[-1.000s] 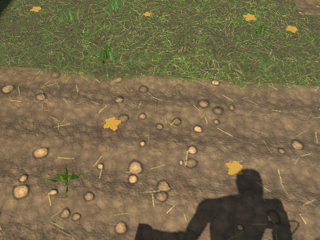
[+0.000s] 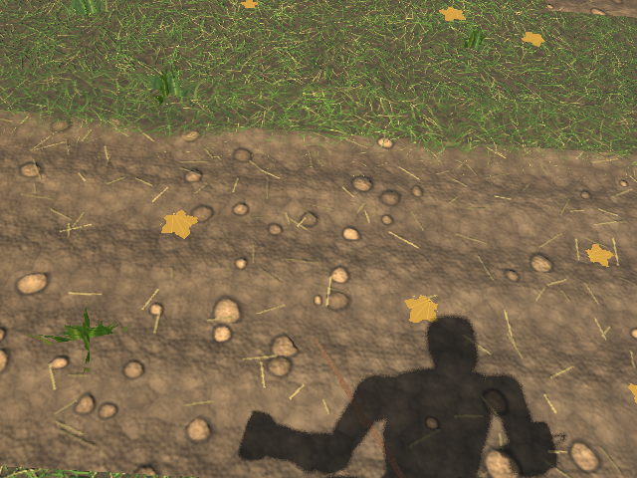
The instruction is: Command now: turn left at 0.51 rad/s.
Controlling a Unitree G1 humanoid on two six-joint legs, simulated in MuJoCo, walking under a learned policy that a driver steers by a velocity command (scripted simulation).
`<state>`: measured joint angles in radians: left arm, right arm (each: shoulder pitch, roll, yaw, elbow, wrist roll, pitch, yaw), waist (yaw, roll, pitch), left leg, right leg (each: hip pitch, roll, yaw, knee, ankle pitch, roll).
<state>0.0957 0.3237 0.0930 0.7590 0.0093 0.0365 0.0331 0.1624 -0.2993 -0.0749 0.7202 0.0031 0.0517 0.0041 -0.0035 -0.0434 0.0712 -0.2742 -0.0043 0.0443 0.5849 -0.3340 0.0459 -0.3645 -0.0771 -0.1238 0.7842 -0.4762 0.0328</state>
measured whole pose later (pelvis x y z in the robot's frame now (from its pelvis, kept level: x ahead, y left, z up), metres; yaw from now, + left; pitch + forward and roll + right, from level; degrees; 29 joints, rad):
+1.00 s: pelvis +0.36 +0.06 +0.00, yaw +1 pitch +2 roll +1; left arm 0.40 0.30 0.06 0.78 -0.04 -0.04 0.02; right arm 0.07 -0.27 -0.04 0.62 0.00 -0.11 0.01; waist 0.07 -0.03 0.02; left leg -0.40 -0.03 0.00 0.53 -0.17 0.02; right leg -0.26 0.04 0.15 1.03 -0.47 -0.01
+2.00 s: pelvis +0.90 -0.03 -0.02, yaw +0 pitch +2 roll -1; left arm 0.31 0.30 0.07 0.82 -0.01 -0.03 0.02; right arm 0.10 -0.28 -0.05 0.66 0.03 -0.04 0.05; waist 0.03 0.01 0.06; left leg -0.52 -0.03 0.06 0.63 -0.15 0.11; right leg -0.01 -0.06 -0.20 0.70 -0.44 0.02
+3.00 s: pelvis +1.40 +0.06 +0.00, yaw +16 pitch +2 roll -1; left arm 0.35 0.30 0.05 0.84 -0.02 -0.03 0.01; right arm 0.03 -0.25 -0.03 0.61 -0.02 -0.06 0.01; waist 0.07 -0.01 0.05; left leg -0.44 0.02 0.02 0.52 -0.12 0.01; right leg -0.33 0.00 0.06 1.01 -0.58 0.05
